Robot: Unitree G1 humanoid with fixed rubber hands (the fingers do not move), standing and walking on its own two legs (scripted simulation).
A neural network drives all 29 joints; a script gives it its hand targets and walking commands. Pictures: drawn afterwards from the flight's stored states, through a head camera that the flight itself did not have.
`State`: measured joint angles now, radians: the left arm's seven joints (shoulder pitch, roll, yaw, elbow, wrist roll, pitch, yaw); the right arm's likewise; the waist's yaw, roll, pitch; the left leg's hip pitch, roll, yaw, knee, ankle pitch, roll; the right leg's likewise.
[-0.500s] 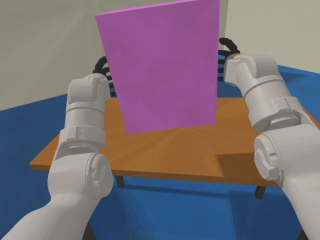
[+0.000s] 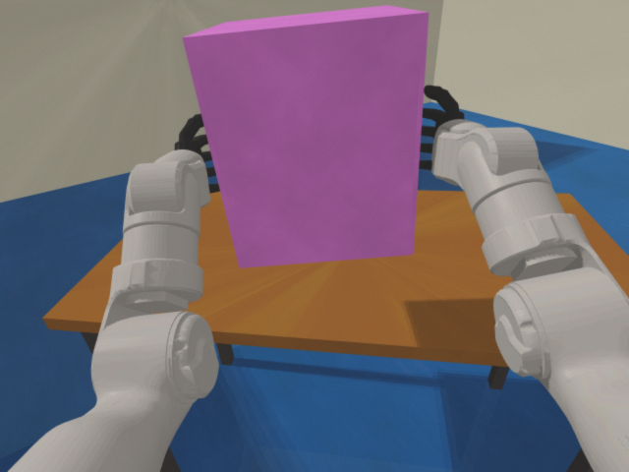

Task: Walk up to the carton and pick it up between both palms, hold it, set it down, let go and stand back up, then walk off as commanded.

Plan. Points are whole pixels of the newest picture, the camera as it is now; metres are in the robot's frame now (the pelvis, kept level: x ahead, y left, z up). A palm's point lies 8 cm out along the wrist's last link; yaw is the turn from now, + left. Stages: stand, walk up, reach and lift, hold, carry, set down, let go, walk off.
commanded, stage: hold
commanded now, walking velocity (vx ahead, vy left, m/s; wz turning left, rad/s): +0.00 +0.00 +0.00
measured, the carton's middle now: (315, 133) +0.42 -0.01 +0.33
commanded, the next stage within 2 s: none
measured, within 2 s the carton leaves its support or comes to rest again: neither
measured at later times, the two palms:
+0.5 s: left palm (195, 173) +0.38 +0.13 +0.30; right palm (454, 138) +0.36 -0.16 +0.33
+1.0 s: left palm (196, 158) +0.38 +0.13 +0.32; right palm (457, 131) +0.37 -0.17 +0.34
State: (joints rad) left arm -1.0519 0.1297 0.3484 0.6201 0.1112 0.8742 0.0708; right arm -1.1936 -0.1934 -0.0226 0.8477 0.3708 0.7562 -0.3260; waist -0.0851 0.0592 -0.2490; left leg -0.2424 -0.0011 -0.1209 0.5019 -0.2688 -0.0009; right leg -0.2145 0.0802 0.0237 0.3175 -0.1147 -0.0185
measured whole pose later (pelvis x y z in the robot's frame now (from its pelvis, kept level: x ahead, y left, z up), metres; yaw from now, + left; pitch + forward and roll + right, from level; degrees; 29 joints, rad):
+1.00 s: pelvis -0.01 +0.00 +0.00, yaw +0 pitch +2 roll -2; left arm -1.15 0.13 0.40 0.76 0.13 0.83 0.08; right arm -1.30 -0.21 -0.05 1.00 0.33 0.73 -0.30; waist -0.06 0.08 -0.27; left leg -0.27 0.00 -0.11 0.49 -0.25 -0.01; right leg -0.25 0.08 0.03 0.33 -0.11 -0.02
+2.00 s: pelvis +0.00 +0.00 +0.00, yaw -1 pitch +0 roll -2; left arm -1.12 0.10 0.40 0.70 0.15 0.87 0.08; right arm -1.29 -0.23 -0.04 0.99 0.36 0.74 -0.30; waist -0.06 0.08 -0.26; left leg -0.22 0.00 -0.10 0.50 -0.26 0.01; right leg -0.21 0.08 0.05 0.33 -0.11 -0.01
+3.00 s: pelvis +0.01 +0.01 +0.00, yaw -1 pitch +0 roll -3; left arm -1.04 0.10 0.34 0.59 0.13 0.89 0.09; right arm -1.21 -0.21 -0.04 0.88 0.39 0.75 -0.32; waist -0.08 0.06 -0.26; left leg -0.22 0.00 -0.11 0.51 -0.29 0.01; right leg -0.18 0.08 0.05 0.31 -0.12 -0.01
